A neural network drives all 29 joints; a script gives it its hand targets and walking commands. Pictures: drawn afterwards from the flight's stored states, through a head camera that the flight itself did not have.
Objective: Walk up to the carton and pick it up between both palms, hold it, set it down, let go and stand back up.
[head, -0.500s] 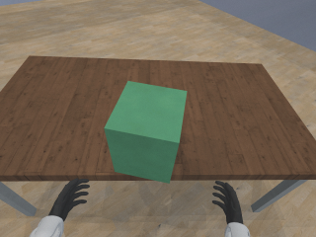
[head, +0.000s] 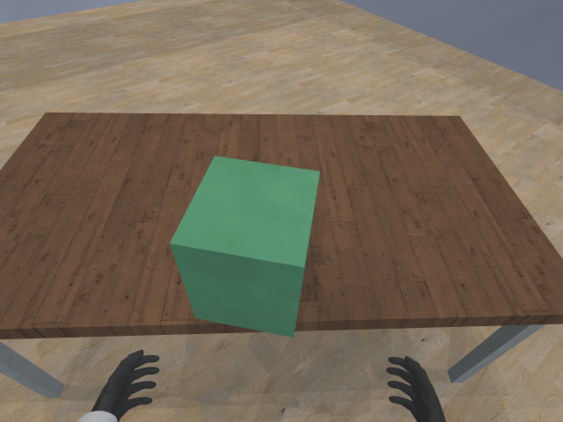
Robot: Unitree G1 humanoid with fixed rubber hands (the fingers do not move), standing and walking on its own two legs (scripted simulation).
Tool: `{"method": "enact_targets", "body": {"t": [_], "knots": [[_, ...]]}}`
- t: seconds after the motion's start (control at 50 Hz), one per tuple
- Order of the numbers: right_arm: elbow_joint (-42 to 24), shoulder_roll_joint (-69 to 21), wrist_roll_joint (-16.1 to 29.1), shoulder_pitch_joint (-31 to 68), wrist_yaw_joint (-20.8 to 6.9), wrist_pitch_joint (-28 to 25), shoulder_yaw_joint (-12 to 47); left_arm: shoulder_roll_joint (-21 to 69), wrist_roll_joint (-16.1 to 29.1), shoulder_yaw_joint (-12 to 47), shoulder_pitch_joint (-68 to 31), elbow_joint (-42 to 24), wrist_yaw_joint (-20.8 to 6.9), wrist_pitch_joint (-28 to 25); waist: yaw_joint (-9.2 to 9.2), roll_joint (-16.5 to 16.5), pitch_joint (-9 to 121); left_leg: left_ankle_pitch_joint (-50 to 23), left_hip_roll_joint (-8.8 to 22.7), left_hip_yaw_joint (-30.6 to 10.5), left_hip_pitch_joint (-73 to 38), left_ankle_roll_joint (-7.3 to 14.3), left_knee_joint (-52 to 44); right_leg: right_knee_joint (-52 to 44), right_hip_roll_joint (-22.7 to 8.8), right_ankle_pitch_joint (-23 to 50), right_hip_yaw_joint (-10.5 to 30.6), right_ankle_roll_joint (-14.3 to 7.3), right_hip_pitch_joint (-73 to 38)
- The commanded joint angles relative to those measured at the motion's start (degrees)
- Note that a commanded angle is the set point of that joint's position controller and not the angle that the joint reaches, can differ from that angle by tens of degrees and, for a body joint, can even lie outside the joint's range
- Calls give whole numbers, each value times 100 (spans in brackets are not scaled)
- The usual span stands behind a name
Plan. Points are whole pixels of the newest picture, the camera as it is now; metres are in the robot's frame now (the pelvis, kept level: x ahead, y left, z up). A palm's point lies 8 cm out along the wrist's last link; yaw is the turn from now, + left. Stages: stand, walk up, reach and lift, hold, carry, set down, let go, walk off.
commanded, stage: set down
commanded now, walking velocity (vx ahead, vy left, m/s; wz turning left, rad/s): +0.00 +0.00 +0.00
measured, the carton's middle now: (254, 248) +0.43 +0.07 -0.06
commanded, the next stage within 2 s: let go in 0.18 s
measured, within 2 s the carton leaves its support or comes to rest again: neither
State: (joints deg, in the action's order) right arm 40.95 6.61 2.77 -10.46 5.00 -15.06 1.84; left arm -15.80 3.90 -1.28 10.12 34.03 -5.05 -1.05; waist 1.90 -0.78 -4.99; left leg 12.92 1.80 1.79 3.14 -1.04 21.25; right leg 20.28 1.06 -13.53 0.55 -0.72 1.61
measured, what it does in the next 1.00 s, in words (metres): stands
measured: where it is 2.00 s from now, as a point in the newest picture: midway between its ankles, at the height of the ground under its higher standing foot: outside the picture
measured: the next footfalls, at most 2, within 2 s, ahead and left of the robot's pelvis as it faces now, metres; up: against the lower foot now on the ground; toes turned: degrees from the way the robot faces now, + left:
none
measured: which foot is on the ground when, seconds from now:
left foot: down 0.00-1.00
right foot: down 0.00-1.00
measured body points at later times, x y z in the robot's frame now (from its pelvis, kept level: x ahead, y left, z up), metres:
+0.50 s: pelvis +0.00 -0.01 +0.00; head +0.00 +0.00 +0.45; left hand +0.18 +0.22 -0.09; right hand +0.16 -0.24 -0.09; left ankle -0.01 +0.13 -0.75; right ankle -0.02 -0.11 -0.75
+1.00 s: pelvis -0.01 +0.01 +0.00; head -0.04 +0.01 +0.44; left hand +0.09 +0.28 -0.10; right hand +0.10 -0.25 -0.12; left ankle -0.01 +0.13 -0.75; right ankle -0.02 -0.11 -0.75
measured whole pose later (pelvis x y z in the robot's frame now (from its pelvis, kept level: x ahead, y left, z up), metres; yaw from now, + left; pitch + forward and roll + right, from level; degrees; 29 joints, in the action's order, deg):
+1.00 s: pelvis -0.01 +0.01 +0.00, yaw +0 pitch -3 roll +0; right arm 44.9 14.8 -1.2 -15.2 0.1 -1.4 -1.4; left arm -15.3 -1.0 -1.7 18.1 39.0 0.2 -1.5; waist 0.6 1.3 0.9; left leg 13.9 1.1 1.9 9.6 0.1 26.4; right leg 25.0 0.1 -14.3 0.1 0.4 7.8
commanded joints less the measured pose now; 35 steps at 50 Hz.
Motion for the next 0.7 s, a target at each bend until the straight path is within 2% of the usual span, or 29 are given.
{"method": "enact_targets", "body": {"t": [0.0,0.14,0.28,0.34,0.4,0.44,0.6,0.62,0.64,0.66,0.68], "knots": [[-493,533,-102,390,-204,-82,-256,-425,-201,-189,-313,-857,223,59,-29,348,594,-1957,-138,219,-730,-169,-71,-521,38,769,-209,-84,703],[-332,809,-250,440,-436,73,-407,-187,-382,-162,-224,-926,435,375,-79,334,558,-1969,-130,191,-723,-179,-123,-552,118,697,-301,-93,771],[-351,944,-516,691,-595,122,-689,-165,-277,52,-623,-1184,648,570,-260,34,593,-1059,-49,212,-541,-53,-145,-440,29,576,-269,-14,1016],[-389,891,-455,566,-575,111,-567,-217,-285,-39,-497,-1110,622,525,-206,-133,735,-1253,-148,243,-520,-21,-65,-383,-49,1169,-147,79,777],[-311,925,-348,468,-557,94,-428,-206,-400,-162,-321,-926,567,536,-158,-93,823,-1458,-271,235,-586,-57,-23,-346,-100,1777,-74,160,554],[-271,958,-299,453,-555,85,-377,-168,-471,-195,-274,-834,537,564,-142,-29,791,-1483,-302,226,-629,-75,-36,-354,-108,1892,-66,167,544],[-491,951,-373,584,-580,152,-444,-132,-438,-136,-571,-925,553,663,-133,-46,472,-957,-200,282,-523,10,-183,-465,-72,1036,-109,74,927],[-994,1147,-372,462,-558,133,-672,51,-273,-41,-359,-1159,544,627,125,-296,599,-907,-345,358,-81,-68,-2,-327,-63,864,-95,116,713],[-983,1128,-389,432,-540,156,-639,-19,-260,-32,-463,-1162,541,644,6,-168,584,-774,-313,361,-113,-58,-50,-299,-61,873,-77,89,774],[-980,1113,-398,440,-539,172,-654,-18,-246,-36,-481,-1205,551,641,48,-172,597,-768,-307,356,-72,-59,-39,-294,-62,808,-87,83,756],[68,1508,-433,63,-522,988,-671,-360,-774,-268,231,-525,513,278,1,1413,236,-1605,591,-122,440,-42,11,48,-513,1250,451,75,1128]]}}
